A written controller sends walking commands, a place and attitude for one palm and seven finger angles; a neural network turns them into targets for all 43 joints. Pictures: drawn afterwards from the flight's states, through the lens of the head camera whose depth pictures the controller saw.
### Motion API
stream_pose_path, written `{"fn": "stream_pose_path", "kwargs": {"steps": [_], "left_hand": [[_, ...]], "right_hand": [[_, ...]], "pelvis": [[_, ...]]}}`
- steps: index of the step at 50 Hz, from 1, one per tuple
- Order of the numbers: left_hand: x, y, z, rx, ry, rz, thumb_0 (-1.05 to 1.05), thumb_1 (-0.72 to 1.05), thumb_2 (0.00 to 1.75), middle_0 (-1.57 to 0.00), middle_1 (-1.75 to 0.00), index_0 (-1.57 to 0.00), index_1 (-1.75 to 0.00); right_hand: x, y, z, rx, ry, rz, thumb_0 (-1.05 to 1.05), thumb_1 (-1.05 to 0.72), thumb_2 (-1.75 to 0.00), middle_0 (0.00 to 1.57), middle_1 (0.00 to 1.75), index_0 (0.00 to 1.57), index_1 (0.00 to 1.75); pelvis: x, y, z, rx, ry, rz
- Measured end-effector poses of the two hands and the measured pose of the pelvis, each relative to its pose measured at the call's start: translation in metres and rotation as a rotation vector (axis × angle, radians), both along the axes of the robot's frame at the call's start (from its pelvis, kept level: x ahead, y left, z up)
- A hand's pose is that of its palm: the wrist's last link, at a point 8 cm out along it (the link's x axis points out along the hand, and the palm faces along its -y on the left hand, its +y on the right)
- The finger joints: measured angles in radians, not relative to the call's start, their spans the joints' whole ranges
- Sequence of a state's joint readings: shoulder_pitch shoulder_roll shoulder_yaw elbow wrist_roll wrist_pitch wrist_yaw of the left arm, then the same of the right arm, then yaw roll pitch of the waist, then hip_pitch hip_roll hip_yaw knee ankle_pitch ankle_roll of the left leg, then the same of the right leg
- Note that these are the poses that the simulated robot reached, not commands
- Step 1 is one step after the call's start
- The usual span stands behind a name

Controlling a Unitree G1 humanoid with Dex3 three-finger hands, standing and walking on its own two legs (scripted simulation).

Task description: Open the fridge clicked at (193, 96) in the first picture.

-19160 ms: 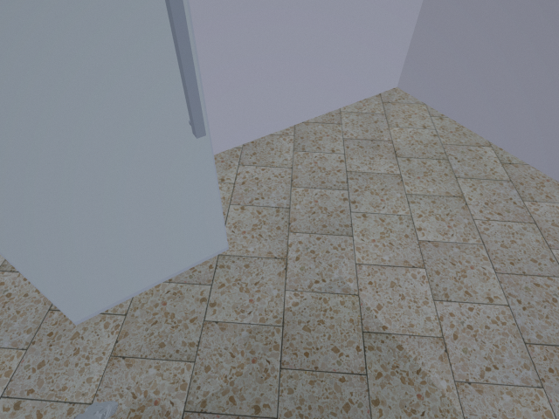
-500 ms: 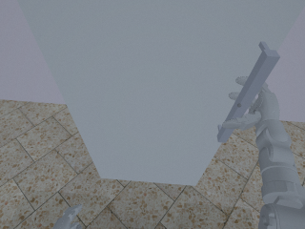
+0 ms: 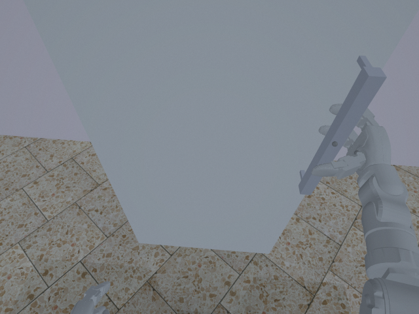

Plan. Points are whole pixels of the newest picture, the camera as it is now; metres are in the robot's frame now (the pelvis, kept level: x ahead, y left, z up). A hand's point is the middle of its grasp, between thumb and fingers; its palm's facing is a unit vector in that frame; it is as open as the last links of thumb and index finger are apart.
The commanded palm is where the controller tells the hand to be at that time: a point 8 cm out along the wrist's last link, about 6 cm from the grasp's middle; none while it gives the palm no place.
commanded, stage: grip the handle and tug to test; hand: right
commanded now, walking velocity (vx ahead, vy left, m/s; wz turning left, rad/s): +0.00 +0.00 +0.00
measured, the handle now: (328, 137) +0.46 -0.20 +0.11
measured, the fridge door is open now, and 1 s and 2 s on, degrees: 0 0 11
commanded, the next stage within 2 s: pull the door a little, standing still in 1.36 s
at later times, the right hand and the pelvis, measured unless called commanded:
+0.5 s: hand (333, 143) +0.41 -0.18 +0.14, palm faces +0.00 +1.00 +0.01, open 7.4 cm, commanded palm +0.38 -0.23 +0.13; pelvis +0.01 -0.01 +0.00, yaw +0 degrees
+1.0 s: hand (329, 145) +0.41 -0.18 +0.14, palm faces +0.01 +1.00 +0.00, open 6.0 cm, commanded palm +0.38 -0.23 +0.13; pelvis +0.00 +0.00 +0.00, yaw +0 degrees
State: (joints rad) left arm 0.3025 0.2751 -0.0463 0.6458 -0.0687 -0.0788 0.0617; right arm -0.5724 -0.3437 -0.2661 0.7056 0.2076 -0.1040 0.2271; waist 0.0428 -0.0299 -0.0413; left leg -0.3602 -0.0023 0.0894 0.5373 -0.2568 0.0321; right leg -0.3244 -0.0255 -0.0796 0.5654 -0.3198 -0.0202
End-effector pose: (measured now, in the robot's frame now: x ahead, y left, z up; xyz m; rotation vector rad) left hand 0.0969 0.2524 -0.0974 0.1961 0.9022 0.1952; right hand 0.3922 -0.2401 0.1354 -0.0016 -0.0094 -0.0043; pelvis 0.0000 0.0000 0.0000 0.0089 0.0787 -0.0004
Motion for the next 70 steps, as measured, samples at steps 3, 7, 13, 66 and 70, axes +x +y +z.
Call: {"fn": "stream_pose_path", "kwargs": {"steps": [3,7,13,66,70], "left_hand": [[0.0,-0.002,-0.001,-0.004,0.004,0.002,0.01,0.91,0.9,-0.21,-0.3,-0.2,-0.3],[0.0,-0.006,-0.001,-0.008,0.005,0.003,0.01,0.91,0.9,-0.21,-0.3,-0.2,-0.3],[0.004,-0.012,-0.001,-0.015,0.004,-0.002,0.01,0.91,0.9,-0.21,-0.3,-0.2,-0.3],[0.014,0.0,0.009,-0.029,-0.07,0.043,0.01,0.91,0.9,-0.21,-0.3,-0.2,-0.3],[0.026,-0.001,0.012,-0.031,-0.091,0.041,0.01,0.91,0.9,-0.2,-0.3,-0.2,-0.3]], "right_hand": [[0.002,0.0,-0.001,0.008,0.005,0.008,-0.01,0.46,-0.32,0.31,1.2,0.3,1.2],[0.002,0.002,-0.004,0.007,0.014,0.015,-0.01,0.35,-0.36,0.32,1.22,0.31,1.22],[0.002,0.006,-0.006,0.015,0.009,0.013,-0.01,0.13,-0.46,0.34,1.25,0.34,1.25],[-0.009,0.012,-0.001,0.004,-0.003,-0.004,0.01,-0.68,-0.77,0.33,1.4,0.32,1.4],[-0.012,0.012,-0.001,0.001,-0.008,-0.001,0.0,-0.69,-0.76,0.32,1.4,0.31,1.4]], "pelvis": [[0.002,-0.002,0.0,0.0,0.003,0.001],[0.003,-0.005,0.0,0.001,0.005,0.003],[0.006,-0.009,0.0,0.002,0.004,0.005],[0.015,-0.001,0.003,-0.004,-0.013,0.043],[0.022,-0.002,0.004,-0.002,-0.011,0.047]]}}
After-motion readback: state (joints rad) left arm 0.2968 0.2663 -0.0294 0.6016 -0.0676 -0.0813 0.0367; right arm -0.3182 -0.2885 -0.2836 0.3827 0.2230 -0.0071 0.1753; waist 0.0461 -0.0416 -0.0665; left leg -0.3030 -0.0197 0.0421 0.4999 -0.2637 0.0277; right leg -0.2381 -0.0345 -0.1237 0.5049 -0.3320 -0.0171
